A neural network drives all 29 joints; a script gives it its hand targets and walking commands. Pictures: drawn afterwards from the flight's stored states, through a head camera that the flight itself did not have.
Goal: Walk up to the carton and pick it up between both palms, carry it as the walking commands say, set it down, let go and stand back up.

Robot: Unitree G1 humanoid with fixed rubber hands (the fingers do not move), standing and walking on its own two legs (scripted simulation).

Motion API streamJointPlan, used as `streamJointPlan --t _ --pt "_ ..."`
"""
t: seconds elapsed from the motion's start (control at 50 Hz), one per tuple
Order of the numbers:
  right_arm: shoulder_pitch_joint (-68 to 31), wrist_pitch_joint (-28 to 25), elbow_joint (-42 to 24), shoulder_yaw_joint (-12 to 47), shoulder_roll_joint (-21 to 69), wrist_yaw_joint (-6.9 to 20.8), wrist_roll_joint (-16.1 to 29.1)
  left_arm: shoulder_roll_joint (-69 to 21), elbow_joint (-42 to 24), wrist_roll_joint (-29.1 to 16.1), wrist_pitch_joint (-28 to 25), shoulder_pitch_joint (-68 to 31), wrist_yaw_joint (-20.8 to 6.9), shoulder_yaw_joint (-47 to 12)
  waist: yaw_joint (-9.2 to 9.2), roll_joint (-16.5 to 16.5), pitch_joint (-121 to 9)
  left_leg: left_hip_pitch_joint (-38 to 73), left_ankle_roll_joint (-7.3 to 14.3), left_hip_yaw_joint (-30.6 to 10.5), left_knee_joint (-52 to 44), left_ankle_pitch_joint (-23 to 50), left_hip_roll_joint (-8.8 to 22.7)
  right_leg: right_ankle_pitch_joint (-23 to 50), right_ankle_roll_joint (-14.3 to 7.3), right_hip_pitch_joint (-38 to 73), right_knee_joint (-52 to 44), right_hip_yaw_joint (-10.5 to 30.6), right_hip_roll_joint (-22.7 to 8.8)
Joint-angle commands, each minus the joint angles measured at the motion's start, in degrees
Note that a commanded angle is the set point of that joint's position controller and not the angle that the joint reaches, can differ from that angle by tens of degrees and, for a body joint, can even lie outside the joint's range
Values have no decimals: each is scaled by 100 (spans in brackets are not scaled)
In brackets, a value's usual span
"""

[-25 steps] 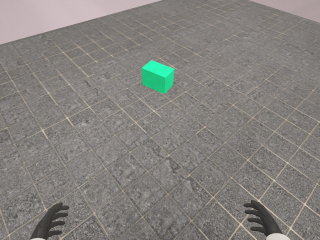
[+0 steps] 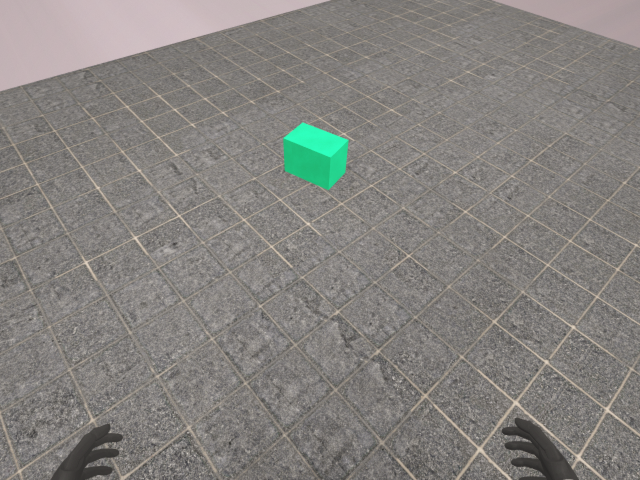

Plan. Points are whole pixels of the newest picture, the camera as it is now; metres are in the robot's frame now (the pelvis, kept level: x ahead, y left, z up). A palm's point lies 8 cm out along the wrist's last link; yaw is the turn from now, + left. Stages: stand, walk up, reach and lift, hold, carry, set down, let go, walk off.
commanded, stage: stand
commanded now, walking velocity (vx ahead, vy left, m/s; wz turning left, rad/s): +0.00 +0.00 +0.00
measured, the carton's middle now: (315, 156) +1.58 -0.03 -0.66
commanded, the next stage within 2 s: walk up in 1.42 s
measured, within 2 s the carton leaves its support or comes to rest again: neither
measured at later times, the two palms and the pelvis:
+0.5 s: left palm out of the picture +0.12 +0.30 -0.08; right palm out of the picture +0.12 -0.31 -0.08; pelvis +0.00 +0.00 +0.02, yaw +0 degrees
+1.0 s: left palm out of the picture +0.10 +0.31 -0.08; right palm out of the picture +0.10 -0.31 -0.08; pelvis +0.00 +0.00 +0.02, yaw +0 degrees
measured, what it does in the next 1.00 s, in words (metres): stands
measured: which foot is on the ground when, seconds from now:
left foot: down 0.00-1.00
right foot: down 0.00-1.00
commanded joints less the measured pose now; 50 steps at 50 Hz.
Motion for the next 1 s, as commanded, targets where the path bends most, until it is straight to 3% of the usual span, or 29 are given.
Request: streamJointPlan --t 0.0,0.54,0.98 --pt "-271 -68 -237 -217 -959 -22 16 957 -232 -16 -68 -279 23 212 1 10 -418 178 345 -543 -756 1050 473 1069 -343 188 -750 543 -479" --pt "-561 20 942 -108 -1007 -14 43 1012 908 -42 6 -579 19 81 -9 2 -275 824 188 -543 -1834 1284 619 1304 -186 805 -1841 572 -629" --pt "-550 62 1256 -115 -1040 -30 47 1049 1216 -50 53 -580 42 70 -12 3 -243 963 162 -548 -2056 1350 670 1347 -157 909 -2061 572 -674"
